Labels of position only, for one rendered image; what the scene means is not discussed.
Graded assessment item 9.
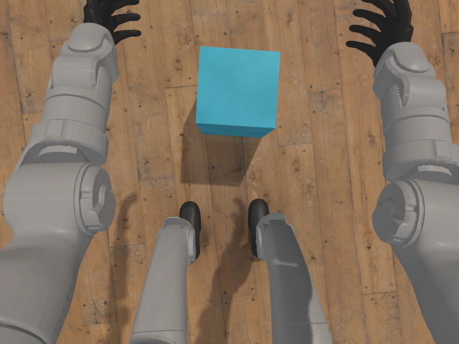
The right robot hand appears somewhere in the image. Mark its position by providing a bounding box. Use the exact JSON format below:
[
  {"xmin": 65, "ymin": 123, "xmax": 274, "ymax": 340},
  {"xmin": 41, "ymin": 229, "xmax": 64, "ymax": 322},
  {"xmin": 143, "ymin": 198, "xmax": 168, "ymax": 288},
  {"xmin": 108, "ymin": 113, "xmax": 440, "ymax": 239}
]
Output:
[{"xmin": 346, "ymin": 0, "xmax": 414, "ymax": 68}]

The robot right upper arm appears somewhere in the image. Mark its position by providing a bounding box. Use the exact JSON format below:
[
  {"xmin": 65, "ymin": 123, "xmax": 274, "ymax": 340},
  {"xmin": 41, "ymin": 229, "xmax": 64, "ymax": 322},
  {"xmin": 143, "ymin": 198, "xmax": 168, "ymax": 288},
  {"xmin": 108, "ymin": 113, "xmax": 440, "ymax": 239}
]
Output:
[{"xmin": 372, "ymin": 178, "xmax": 459, "ymax": 344}]

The robot right forearm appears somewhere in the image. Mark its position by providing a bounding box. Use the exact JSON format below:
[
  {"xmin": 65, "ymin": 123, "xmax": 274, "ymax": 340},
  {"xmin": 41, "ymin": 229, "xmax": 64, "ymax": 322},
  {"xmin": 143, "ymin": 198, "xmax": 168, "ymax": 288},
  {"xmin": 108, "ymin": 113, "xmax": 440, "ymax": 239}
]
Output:
[{"xmin": 372, "ymin": 42, "xmax": 459, "ymax": 185}]

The carton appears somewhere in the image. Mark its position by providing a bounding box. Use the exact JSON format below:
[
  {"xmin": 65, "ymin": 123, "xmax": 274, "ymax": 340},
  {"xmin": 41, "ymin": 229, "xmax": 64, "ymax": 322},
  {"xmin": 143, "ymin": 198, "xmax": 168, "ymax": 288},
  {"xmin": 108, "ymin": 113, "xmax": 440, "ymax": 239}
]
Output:
[{"xmin": 196, "ymin": 46, "xmax": 280, "ymax": 138}]

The left robot hand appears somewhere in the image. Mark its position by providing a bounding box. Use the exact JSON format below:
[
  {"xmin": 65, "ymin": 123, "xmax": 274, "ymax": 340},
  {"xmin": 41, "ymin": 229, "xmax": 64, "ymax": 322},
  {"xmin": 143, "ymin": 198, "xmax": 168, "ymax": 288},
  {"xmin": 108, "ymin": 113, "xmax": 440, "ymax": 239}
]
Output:
[{"xmin": 83, "ymin": 0, "xmax": 141, "ymax": 45}]

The right robot shin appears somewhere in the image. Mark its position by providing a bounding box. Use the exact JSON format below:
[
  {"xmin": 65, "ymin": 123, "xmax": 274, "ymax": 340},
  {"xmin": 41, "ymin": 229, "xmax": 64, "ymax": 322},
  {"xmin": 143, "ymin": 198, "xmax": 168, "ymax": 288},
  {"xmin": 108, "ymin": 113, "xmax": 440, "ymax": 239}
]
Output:
[{"xmin": 255, "ymin": 212, "xmax": 295, "ymax": 246}]

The robot left upper arm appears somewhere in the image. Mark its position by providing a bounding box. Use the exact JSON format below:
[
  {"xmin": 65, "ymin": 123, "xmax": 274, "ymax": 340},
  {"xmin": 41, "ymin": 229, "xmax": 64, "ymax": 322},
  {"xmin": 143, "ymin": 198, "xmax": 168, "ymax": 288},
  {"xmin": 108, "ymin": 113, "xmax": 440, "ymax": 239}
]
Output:
[{"xmin": 0, "ymin": 162, "xmax": 116, "ymax": 344}]

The left robot foot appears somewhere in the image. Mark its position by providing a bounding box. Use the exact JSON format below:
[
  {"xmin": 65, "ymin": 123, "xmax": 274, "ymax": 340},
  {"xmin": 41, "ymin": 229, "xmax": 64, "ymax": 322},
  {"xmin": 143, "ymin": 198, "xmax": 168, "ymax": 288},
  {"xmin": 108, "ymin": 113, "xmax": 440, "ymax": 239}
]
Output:
[{"xmin": 179, "ymin": 201, "xmax": 201, "ymax": 259}]

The robot left forearm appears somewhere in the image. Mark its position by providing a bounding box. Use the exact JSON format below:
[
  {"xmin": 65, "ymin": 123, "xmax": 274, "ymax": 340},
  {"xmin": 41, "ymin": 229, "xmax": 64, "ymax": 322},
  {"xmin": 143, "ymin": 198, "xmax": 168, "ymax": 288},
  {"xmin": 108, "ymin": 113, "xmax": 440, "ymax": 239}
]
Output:
[{"xmin": 3, "ymin": 23, "xmax": 120, "ymax": 228}]

